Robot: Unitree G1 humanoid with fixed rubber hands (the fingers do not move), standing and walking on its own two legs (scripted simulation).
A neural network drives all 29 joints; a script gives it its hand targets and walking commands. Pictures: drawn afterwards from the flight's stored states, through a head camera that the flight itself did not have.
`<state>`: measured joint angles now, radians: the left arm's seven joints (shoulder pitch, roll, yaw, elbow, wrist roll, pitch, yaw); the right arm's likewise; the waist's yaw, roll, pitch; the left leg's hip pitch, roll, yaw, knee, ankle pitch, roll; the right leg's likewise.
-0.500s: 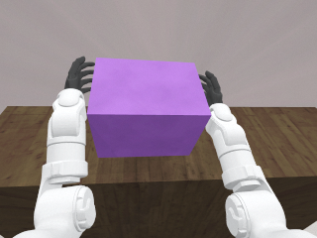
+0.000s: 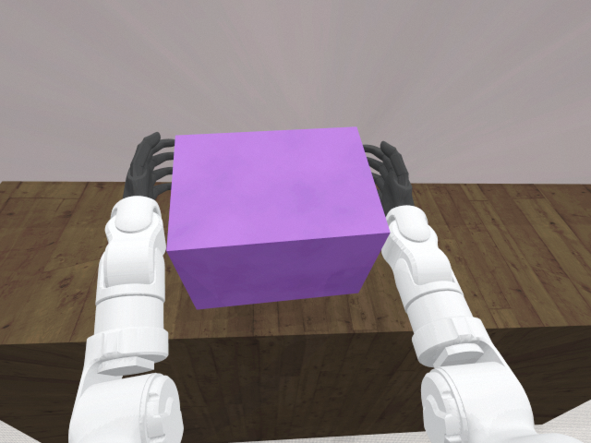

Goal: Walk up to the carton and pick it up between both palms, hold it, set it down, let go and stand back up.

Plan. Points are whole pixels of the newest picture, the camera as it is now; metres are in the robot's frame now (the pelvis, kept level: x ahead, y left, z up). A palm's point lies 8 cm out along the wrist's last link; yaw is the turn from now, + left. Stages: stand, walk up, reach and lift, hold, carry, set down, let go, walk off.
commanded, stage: set down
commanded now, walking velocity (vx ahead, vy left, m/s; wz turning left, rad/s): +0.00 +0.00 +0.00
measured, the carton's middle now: (274, 220) +0.38 +0.01 +0.12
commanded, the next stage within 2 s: none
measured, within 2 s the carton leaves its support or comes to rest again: neither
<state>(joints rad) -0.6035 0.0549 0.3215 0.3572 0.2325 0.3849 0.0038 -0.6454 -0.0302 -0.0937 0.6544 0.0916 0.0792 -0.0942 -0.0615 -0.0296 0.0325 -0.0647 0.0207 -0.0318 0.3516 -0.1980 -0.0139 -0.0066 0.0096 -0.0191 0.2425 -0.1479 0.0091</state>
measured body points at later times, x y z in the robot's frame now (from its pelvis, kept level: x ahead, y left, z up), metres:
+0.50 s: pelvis +0.00 +0.00 +0.00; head +0.00 +0.02 +0.45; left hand +0.41 +0.16 +0.12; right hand +0.39 -0.17 +0.11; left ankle +0.00 +0.12 -0.75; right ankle +0.00 -0.13 -0.75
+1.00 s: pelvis +0.01 +0.00 +0.00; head +0.03 +0.01 +0.45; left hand +0.42 +0.16 +0.09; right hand +0.41 -0.18 +0.08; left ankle +0.00 +0.12 -0.75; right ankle +0.00 -0.13 -0.75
